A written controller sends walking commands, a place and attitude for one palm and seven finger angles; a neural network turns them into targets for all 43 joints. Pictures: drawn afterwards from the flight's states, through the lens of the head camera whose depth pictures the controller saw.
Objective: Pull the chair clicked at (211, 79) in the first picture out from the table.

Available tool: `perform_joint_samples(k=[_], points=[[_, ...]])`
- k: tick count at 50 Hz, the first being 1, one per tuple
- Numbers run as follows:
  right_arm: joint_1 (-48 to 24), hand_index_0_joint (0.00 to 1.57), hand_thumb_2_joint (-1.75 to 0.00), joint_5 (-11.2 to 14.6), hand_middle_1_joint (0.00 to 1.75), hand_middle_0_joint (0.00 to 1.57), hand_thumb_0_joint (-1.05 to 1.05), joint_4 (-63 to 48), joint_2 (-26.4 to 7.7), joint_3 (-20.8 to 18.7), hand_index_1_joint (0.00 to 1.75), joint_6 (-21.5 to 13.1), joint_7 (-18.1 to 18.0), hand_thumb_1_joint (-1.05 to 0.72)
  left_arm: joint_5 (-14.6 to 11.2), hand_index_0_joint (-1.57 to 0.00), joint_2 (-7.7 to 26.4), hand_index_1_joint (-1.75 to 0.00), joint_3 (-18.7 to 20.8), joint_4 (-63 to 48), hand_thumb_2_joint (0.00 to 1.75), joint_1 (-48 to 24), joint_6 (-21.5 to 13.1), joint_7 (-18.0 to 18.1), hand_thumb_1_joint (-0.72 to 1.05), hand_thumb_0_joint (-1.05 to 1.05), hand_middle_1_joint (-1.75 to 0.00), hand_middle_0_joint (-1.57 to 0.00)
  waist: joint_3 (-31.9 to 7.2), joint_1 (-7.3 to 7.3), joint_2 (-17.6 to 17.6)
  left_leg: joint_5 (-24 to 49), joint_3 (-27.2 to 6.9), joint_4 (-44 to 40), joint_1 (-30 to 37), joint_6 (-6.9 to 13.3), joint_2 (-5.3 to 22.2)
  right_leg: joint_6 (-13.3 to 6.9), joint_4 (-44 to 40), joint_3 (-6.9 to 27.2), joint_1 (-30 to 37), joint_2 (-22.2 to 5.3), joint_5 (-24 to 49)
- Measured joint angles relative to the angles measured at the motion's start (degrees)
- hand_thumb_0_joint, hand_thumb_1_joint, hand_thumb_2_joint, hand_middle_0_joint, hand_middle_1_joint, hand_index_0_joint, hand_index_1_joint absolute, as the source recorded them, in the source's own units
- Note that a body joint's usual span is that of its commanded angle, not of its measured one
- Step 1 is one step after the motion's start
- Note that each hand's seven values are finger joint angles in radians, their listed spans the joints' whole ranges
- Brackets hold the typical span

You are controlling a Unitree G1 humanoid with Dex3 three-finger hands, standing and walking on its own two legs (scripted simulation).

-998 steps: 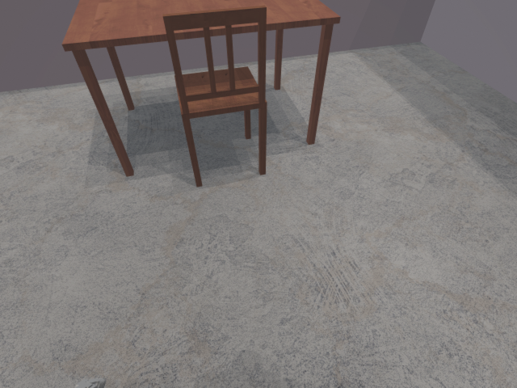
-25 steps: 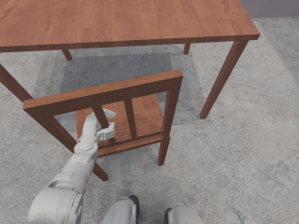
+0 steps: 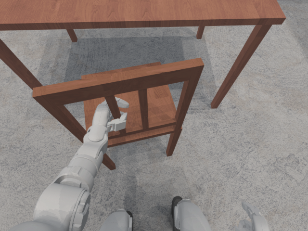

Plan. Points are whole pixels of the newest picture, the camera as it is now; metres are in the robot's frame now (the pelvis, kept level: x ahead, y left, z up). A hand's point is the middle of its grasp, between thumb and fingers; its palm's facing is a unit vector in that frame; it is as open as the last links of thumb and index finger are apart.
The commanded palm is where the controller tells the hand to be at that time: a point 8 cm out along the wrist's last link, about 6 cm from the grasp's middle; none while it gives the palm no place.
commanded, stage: step backward, pulling the chair out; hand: left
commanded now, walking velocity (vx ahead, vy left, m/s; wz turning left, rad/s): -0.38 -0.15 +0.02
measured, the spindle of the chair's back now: (117, 115) +0.43 +0.12 -0.07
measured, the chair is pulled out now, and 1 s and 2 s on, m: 0.19 0.34 0.53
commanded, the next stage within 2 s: stop walking, hand still on the chair in 1.90 s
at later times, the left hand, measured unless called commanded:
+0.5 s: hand (119, 142) +0.33 +0.10 -0.06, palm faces -0.01 -0.98 -0.18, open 5.4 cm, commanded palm +0.33 +0.15 -0.05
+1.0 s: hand (114, 176) +0.24 +0.10 -0.05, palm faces +0.01 -0.98 -0.18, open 5.4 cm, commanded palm +0.24 +0.15 -0.05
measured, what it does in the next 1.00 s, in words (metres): walks backwards: right foot, then left foot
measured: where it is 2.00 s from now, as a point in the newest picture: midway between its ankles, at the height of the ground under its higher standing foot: outside the picture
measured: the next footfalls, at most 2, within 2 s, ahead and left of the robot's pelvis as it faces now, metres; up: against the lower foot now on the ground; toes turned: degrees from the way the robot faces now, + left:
right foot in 0.40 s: +0.01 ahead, -0.14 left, +0.00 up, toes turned +0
left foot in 0.64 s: -0.07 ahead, +0.12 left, +0.00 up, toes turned +1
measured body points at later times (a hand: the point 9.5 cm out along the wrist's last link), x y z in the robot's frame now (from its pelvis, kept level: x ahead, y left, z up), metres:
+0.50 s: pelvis -0.06 -0.02 +0.00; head +0.06 -0.03 +0.43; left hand +0.33 +0.15 -0.04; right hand +0.01 -0.29 -0.14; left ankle -0.03 +0.13 -0.72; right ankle +0.01 -0.14 -0.72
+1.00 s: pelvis -0.15 -0.02 +0.00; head -0.04 -0.03 +0.43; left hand +0.24 +0.16 -0.04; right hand -0.06 -0.28 -0.14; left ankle -0.13 +0.12 -0.72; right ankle -0.06 -0.13 -0.72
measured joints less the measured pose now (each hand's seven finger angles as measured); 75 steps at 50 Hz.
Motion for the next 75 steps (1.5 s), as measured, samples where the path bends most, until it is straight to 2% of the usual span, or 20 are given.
perform_joint_samples(k=[7, 11, 13, 15, 19, 22, 25, 29, 33, 37, 42, 46, 50, 52, 58, 61, 65, 70, 73, 75], points=[[1.4, 0.20, -0.90, 0.4, 0.30, 0.21, 0.00, -0.2, 3.7, 1.8, 0.30, 0.8, 1.2, -0.91, -0.2, -0.49, 1.4, -1.45, 3.0, 0.2, 0.75, 2.0, -1.4, 0.0, 0.66, 0.04, -1.19, -0.27, -0.1, -1.39, 2.9, -1.5, -1.6, 4.3, -2.4, -1.4, 2.9, -1.2, -0.3, -1.7, -0.2, 2.9, 1.0], [1.4, 0.20, -0.90, 0.9, 0.30, 0.21, 0.00, 1.9, 1.9, 1.9, 0.30, 0.4, 0.3, -0.91, -0.4, -0.49, 0.5, -1.45, 3.5, 0.5, 0.76, 1.4, -1.3, 0.5, 0.66, 0.04, -1.19, -0.27, -0.5, -2.35, 3.9, -10.3, -2.5, 9.7, -3.9, -0.6, 0.2, -1.2, -0.8, -2.2, -1.6, 2.1, 2.2], [1.4, 0.20, -0.90, 0.8, 0.30, 0.21, 0.00, 2.8, 0.7, 1.9, 0.30, 0.3, -0.3, -0.91, -0.1, -0.49, 0.1, -1.45, 3.0, 0.2, 0.76, 0.7, -0.7, 0.9, 0.66, 0.04, -1.20, -0.26, -0.3, -2.57, 3.5, -5.6, -2.0, 5.5, -2.3, 0.2, -0.7, -0.7, -1.3, -2.2, -2.0, 1.3, 3.1], [1.5, 0.20, -0.90, 0.7, 0.30, 0.21, 0.00, 2.9, 0.3, 1.8, 0.30, 0.8, -0.8, -0.91, -0.3, -0.49, 0.5, -1.45, 2.0, -0.6, 0.75, 0.8, -0.2, 1.0, 0.67, 0.03, -1.20, -0.24, 0.1, -1.92, 1.6, 0.8, -0.7, 2.8, -1.3, 1.2, -1.6, -0.1, -1.7, -1.0, -2.0, 0.5, 4.1], [3.9, 0.20, -0.90, -0.1, 0.30, 0.21, 0.00, 1.4, 0.2, 0.7, 0.30, 1.2, -0.6, -0.91, -0.3, -0.49, 0.4, -1.45, 1.3, -1.3, 0.75, 2.2, 0.0, 0.2, 0.68, 0.03, -1.20, -0.23, -0.7, -0.93, 1.5, -0.2, -0.9, 1.9, -1.5, 1.4, -1.2, -0.6, 3.8, 0.0, -0.7, 1.8, -4.6], [4.5, 0.20, -0.90, -0.2, 0.30, 0.21, 0.00, 2.1, 0.4, 0.4, 0.30, 0.7, 0.4, -0.91, -0.4, -0.49, 0.2, -1.45, 1.7, 0.0, 0.76, 2.4, -1.1, -0.1, 0.68, 0.04, -1.19, -0.23, -0.8, 0.32, 2.8, 0.2, -1.8, 2.2, -2.2, 0.5, 0.5, -0.6, -0.2, -0.4, 3.3, 3.8, -4.1], [3.0, 0.20, -0.90, 0.6, 0.30, 0.21, 0.00, 2.8, 0.4, 0.5, 0.30, 0.4, 0.5, -0.91, -0.7, -0.49, 0.7, -1.45, 2.7, 1.7, 0.77, 1.3, -1.9, 0.0, 0.67, 0.04, -1.18, -0.24, 0.4, -0.30, 3.7, 1.1, -2.3, 3.9, -3.5, -0.4, 1.5, -1.9, -2.7, -1.6, 4.0, 4.8, -0.4], [1.5, 0.20, -0.90, 1.0, 0.30, 0.21, 0.00, 2.9, -1.0, 0.7, 0.30, -0.1, -0.4, -0.91, -1.2, -0.49, 0.4, -1.45, 3.3, 2.2, 0.77, 0.5, -0.8, 0.4, 0.67, 0.05, -1.16, -0.24, -0.2, -1.49, 3.2, -8.3, -3.0, 9.3, -4.7, -0.3, -0.7, -1.8, -3.1, -1.7, 2.2, 3.2, 0.8], [0.5, 0.20, -0.90, 1.1, 0.30, 0.21, 0.00, 2.7, -2.9, 0.6, 0.30, 0.0, -1.5, -0.91, -1.2, -0.49, -0.4, -1.45, 2.0, 1.2, 0.76, -0.1, 0.8, 0.8, 0.68, 0.05, -1.17, -0.22, -0.7, -2.25, 3.2, 1.1, -1.7, 0.1, -0.6, 0.7, -0.6, -0.6, -3.2, -2.1, 0.5, 1.8, 2.2], [1.0, 0.20, -0.90, 0.7, 0.30, 0.21, 0.00, 0.4, -1.9, 0.2, 0.30, 0.8, -1.6, -0.91, -1.1, -0.49, 0.1, -1.45, 0.2, -0.3, 0.75, 0.7, 1.1, 0.4, 0.69, 0.04, -1.17, -0.21, -0.4, -0.43, 0.7, 2.0, 0.7, -1.5, -0.2, 1.7, -1.7, -0.1, -1.4, 0.1, -0.3, 0.9, 1.4], [1.8, 0.20, -0.90, 0.0, 0.30, 0.20, 0.00, 0.6, 0.6, 0.7, 0.30, 0.3, -0.2, -0.91, -0.7, -0.49, 0.1, -1.45, 0.8, 0.5, 0.76, 2.1, -0.9, -0.2, 0.68, 0.04, -1.18, -0.22, -0.6, 1.37, 2.4, 1.7, 0.3, 0.3, -1.5, 0.9, 0.6, -0.9, -0.6, 0.2, 3.2, 3.7, -2.7], [0.9, 0.20, -0.90, 0.8, 0.30, 0.21, 0.00, 1.9, 1.8, 1.3, 0.30, 0.1, 0.1, -0.91, -0.9, -0.49, 0.7, -1.45, 2.5, 2.7, 0.77, 1.6, -2.1, -0.1, 0.67, 0.04, -1.16, -0.25, -0.2, 0.40, 4.0, 0.8, -0.7, 2.7, -3.2, -0.1, 2.0, -1.9, -2.2, -1.0, 3.2, 5.1, 0.0], [0.9, 0.20, -0.90, 1.1, 0.30, 0.21, 0.00, 3.2, 0.5, 1.5, 0.30, -0.7, -0.7, -0.91, -0.9, -0.49, 0.3, -1.45, 3.2, 4.0, 0.77, 1.0, -1.6, 0.3, 0.67, 0.04, -1.15, -0.25, -1.5, -0.93, 4.2, -7.4, -1.9, 6.6, -3.4, 0.1, -0.2, -1.6, -2.2, -1.1, 1.2, 4.1, 1.3], [1.3, 0.20, -0.90, 1.1, 0.30, 0.21, 0.00, 3.9, -0.3, 1.6, 0.30, -1.1, -1.1, -0.91, -0.7, -0.49, 0.1, -1.45, 2.8, 4.1, 0.77, 0.5, -1.0, 0.4, 0.67, 0.04, -1.15, -0.24, -1.8, -1.33, 3.6, -0.9, -1.2, 2.2, -1.9, 0.8, -0.7, -1.0, -2.2, -0.9, 0.4, 3.1, 2.0], [3.9, 0.20, -0.90, 0.3, 0.30, 0.21, 0.00, 2.6, -0.3, 0.8, 0.30, -0.8, -1.1, -0.91, -0.9, -0.49, 0.5, -1.45, 1.9, 3.4, 0.76, 1.5, -0.7, -0.2, 0.68, 0.04, -1.16, -0.22, -1.7, 0.26, 2.0, 2.2, 0.7, 0.5, -1.9, 2.1, -0.6, -0.4, 3.3, 0.9, 1.1, 3.0, -6.9], [4.5, 0.20, -0.90, 0.0, 0.30, 0.21, 0.00, 3.3, 0.6, 0.9, 0.30, -1.1, 0.0, -0.91, -0.6, -0.49, 1.3, -1.45, 2.3, 3.8, 0.77, 1.8, -1.4, -0.3, 0.67, 0.04, -1.17, -0.23, -1.6, 1.13, 2.4, 2.4, 0.4, 1.5, -2.6, 1.3, 1.0, -0.5, -0.1, 1.1, 5.2, 4.3, -2.7], [3.4, 0.20, -0.90, 0.7, 0.30, 0.21, 0.00, 3.8, 1.0, 1.1, 0.30, -0.9, 0.4, -0.91, -1.0, -0.49, 2.4, -1.45, 3.9, 4.6, 0.78, 1.2, -1.9, -0.1, 0.67, 0.04, -1.16, -0.25, -0.5, 0.26, 3.8, 3.9, -0.9, 2.0, -4.1, 0.0, 2.9, -1.6, -2.0, -0.1, 5.0, 6.3, -1.4], [2.5, 0.20, -0.90, 1.1, 0.30, 0.21, 0.00, 4.1, -1.1, 1.0, 0.30, -1.2, -0.7, -0.91, -1.1, -0.49, 1.9, -1.45, 4.5, 4.2, 0.77, 1.4, -0.9, 0.5, 0.67, 0.04, -1.15, -0.24, -1.6, -1.53, 3.3, -7.7, -2.4, 7.9, -4.0, 0.0, -0.4, -1.3, -2.1, 0.1, 2.4, 4.4, 0.4], [2.4, 0.20, -0.90, 1.1, 0.30, 0.21, 0.00, 4.2, -2.3, 0.9, 0.30, -1.1, -1.5, -0.91, -1.0, -0.49, 1.2, -1.45, 3.4, 3.6, 0.76, 0.9, 0.2, 0.6, 0.68, 0.04, -1.16, -0.22, -1.8, -1.93, 2.2, 1.2, -1.2, 1.2, -1.0, 1.2, -1.2, -0.1, -2.3, 0.4, 1.4, 2.8, 1.7], [2.7, 0.20, -0.90, 1.1, 0.30, 0.21, 0.00, 3.2, -2.2, 0.7, 0.30, -0.6, -1.6, -0.91, -1.1, -0.49, 1.3, -1.45, 2.2, 2.9, 0.76, 1.1, 0.8, 0.5, 0.68, 0.04, -1.16, -0.20, -1.6, -0.84, 0.8, 3.0, 0.2, -0.1, -0.6, 2.1, -1.8, 0.2, -2.2, 1.4, 0.9, 2.1, 1.5]])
